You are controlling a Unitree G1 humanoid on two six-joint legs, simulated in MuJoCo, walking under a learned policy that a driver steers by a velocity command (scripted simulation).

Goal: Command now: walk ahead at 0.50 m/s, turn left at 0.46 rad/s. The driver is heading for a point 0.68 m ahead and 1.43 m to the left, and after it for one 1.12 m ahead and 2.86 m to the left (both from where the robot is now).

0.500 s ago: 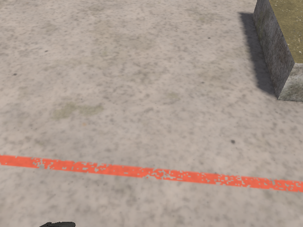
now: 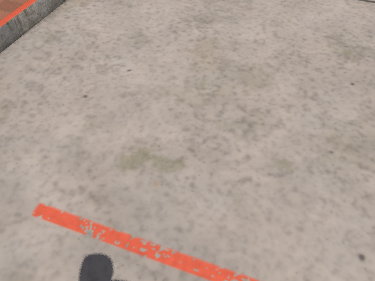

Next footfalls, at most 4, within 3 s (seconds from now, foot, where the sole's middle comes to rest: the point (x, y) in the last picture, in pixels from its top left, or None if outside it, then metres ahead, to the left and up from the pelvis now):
0.18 left None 0.25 0.16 -0.78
0.64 right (186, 277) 0.54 0.05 -0.78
1.08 left None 0.33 0.23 -0.78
1.50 right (161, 268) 0.56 0.14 -0.78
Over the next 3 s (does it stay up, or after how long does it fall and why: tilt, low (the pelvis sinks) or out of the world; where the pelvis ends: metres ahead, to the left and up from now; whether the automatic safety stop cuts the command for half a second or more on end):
stays up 0.55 0.91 -0.02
